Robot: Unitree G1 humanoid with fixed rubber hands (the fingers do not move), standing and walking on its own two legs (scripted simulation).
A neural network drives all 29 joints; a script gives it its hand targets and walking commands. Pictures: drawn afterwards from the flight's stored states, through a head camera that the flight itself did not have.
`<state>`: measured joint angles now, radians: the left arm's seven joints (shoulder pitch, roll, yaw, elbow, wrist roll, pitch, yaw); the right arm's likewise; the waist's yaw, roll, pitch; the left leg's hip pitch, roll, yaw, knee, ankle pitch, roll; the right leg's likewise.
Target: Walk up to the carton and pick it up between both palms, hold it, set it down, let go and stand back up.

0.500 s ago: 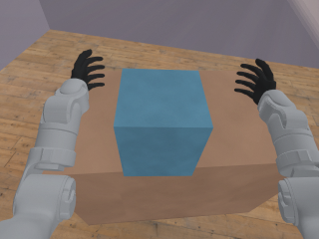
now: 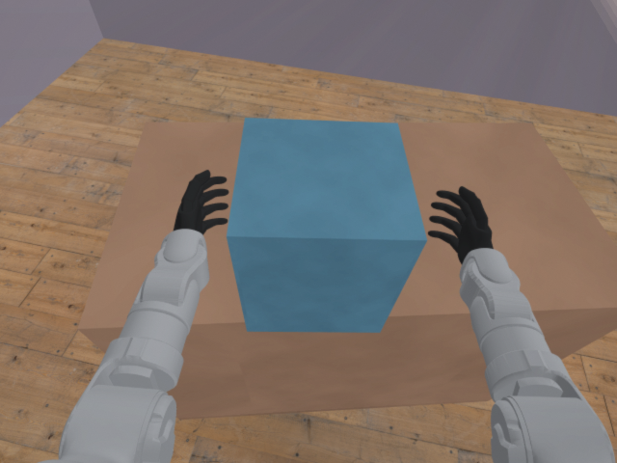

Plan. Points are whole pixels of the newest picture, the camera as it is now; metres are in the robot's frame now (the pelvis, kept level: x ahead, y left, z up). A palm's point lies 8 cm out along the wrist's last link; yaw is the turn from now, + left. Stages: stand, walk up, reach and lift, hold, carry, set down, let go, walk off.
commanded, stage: reach and lift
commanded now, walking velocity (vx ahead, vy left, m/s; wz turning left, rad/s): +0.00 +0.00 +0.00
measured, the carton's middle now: (317, 233) +0.42 +0.01 +0.03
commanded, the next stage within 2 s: none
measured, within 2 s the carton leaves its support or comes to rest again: neither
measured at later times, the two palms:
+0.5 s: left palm (201, 232) +0.39 +0.17 +0.06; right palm (456, 231) +0.41 -0.18 +0.07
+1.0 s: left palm (214, 228) +0.40 +0.15 +0.06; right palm (432, 230) +0.42 -0.15 +0.07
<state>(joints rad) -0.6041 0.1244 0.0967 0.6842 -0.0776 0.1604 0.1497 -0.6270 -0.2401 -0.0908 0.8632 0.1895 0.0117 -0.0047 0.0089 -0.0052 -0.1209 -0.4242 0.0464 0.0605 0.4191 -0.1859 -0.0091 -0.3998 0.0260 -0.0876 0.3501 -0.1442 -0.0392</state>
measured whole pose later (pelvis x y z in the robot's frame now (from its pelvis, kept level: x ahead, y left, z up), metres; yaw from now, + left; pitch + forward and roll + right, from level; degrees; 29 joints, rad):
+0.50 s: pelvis -0.01 -0.02 -0.01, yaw +1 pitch +14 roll +0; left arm -0.84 0.16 0.03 1.26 -0.21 -0.21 0.13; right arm -0.87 -0.21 0.04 1.25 0.28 -0.13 -0.07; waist 0.02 -0.02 -0.21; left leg -0.56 0.06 0.04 0.52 -0.20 -0.03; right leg -0.56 0.03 -0.11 0.51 -0.20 -0.07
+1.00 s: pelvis -0.01 -0.01 -0.01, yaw +0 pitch +13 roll +0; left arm -0.81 0.04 0.24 1.14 0.03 -0.19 0.16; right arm -0.86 -0.09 -0.20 1.17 0.03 -0.15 -0.12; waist 0.03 0.01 -0.16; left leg -0.52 0.05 0.06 0.50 -0.21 -0.01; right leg -0.51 0.02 -0.09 0.46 -0.18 -0.04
